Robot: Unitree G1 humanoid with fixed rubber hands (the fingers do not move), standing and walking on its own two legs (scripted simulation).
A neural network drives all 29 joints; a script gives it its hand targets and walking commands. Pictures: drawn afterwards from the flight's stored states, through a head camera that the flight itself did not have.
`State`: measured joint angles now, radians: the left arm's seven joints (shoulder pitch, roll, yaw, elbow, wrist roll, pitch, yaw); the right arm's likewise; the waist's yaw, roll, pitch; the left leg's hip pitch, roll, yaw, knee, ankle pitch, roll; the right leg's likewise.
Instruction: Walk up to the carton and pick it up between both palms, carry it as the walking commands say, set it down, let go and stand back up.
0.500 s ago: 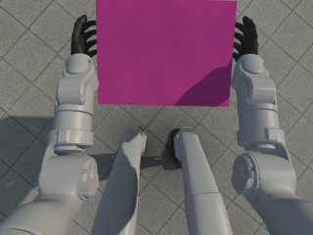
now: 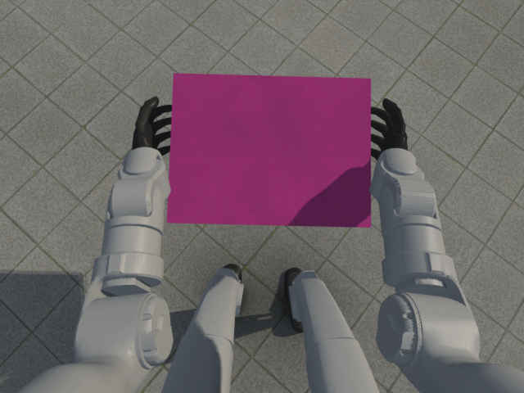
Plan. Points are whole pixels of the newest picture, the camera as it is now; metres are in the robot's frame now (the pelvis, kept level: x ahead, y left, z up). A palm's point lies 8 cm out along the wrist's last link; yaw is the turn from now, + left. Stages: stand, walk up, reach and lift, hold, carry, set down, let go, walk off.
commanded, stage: reach and lift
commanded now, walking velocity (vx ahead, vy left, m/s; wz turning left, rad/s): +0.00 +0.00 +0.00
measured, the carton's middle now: (268, 160) +0.43 +0.02 -0.12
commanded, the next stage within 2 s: hold in 1.86 s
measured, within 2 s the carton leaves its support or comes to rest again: neither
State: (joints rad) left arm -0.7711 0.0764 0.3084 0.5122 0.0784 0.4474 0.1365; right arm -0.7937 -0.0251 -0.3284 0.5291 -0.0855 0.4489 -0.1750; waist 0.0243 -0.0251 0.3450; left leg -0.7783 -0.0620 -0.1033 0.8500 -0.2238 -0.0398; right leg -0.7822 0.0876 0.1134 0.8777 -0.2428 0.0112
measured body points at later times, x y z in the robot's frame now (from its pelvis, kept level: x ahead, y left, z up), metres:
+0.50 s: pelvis +0.11 +0.01 +0.06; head +0.11 +0.02 +0.51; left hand +0.42 +0.20 +0.05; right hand +0.43 -0.17 +0.06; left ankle +0.12 +0.13 -0.68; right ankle +0.11 -0.11 -0.68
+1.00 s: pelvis +0.11 +0.00 +0.07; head +0.05 +0.01 +0.51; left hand +0.40 +0.19 +0.10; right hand +0.41 -0.18 +0.10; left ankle +0.12 +0.13 -0.68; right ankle +0.11 -0.11 -0.68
